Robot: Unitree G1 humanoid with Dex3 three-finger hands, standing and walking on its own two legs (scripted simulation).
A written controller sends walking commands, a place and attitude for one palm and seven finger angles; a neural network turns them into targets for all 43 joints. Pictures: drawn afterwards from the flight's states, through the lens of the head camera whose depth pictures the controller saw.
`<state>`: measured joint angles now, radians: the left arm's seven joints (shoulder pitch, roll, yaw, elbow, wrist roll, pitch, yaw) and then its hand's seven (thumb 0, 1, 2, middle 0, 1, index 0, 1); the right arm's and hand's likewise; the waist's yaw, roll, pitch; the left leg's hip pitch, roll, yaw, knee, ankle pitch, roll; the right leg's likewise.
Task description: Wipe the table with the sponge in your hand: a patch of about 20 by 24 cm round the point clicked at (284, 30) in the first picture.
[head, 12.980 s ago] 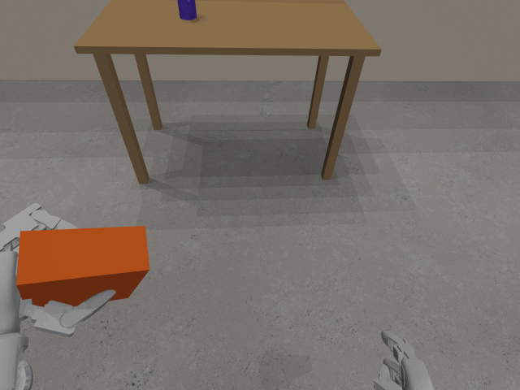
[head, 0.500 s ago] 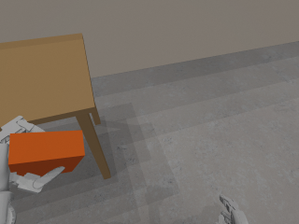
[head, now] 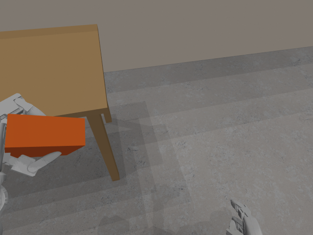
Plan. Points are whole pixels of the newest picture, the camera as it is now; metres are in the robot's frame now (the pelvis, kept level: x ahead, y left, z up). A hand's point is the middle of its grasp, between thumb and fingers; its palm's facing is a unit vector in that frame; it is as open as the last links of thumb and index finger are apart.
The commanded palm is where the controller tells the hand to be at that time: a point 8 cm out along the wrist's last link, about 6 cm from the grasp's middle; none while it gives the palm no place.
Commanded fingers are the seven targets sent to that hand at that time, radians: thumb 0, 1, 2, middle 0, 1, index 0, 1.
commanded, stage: look again from close up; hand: left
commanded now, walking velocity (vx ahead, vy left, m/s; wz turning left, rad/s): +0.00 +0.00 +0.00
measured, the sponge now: (54, 138) +0.25 +0.24 +0.15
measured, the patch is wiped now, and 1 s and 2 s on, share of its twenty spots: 0.00 0.00 0.00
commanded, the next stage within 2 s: shuffle to correct the standing spot in 0.22 s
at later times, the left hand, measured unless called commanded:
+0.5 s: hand (28, 131) +0.25 +0.29 +0.17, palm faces +0.39 -0.86 -0.33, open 9.6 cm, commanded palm +0.20 +0.32 +0.18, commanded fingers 0.00 0.10 1.30 -1.20 -1.60 -1.20 -1.60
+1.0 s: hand (27, 119) +0.28 +0.31 +0.16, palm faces +0.31 -0.88 -0.37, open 9.5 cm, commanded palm +0.23 +0.35 +0.18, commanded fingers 0.00 0.10 1.30 -1.20 -1.60 -1.20 -1.60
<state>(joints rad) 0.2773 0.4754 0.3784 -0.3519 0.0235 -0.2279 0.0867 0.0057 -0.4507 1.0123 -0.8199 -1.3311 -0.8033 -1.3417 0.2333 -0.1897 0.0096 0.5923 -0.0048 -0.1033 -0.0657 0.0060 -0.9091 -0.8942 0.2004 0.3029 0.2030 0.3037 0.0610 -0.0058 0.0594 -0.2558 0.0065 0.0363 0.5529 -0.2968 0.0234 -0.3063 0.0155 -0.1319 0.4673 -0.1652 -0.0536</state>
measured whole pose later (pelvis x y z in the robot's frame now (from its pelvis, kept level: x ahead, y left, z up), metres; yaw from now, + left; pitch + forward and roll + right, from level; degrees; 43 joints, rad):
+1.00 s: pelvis +0.04 +0.08 -0.02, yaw -5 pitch -3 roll -2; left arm 0.40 0.38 0.37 -0.48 -0.05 -0.22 0.10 0.01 -0.45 1.02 -0.81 -1.34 -0.80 -1.35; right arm 0.22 -0.21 0.02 0.54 0.00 -0.05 -0.01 0.01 -0.91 -0.89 0.20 0.30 0.20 0.30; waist 0.02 -0.01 0.08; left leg -0.16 -0.06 0.16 0.65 -0.45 0.12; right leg -0.30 -0.04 0.00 0.67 -0.32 -0.02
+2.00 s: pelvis +0.10 +0.22 -0.02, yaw -11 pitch -1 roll +0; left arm 0.44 0.39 0.39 -0.54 -0.02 -0.24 0.12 0.01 -0.44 1.02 -0.81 -1.34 -0.80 -1.35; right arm 0.19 -0.17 0.02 0.58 0.01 -0.10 0.00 0.01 -0.91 -0.89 0.20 0.30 0.20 0.30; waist 0.01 -0.03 0.07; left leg -0.38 0.00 0.05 0.72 -0.32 0.01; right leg -0.33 -0.15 -0.01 0.74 -0.38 0.07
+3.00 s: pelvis +0.11 +0.41 -0.01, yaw -6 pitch -1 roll +0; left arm 0.41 0.34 0.35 -0.48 -0.02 -0.19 0.16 0.01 -0.44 1.02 -0.81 -1.34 -0.79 -1.35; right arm 0.22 -0.20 0.02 0.65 0.00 -0.12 -0.06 0.01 -0.91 -0.89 0.20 0.30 0.21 0.30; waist 0.05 0.00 0.02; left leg -0.31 0.04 0.00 0.61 -0.31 -0.03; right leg -0.31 -0.11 -0.09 0.68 -0.35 0.04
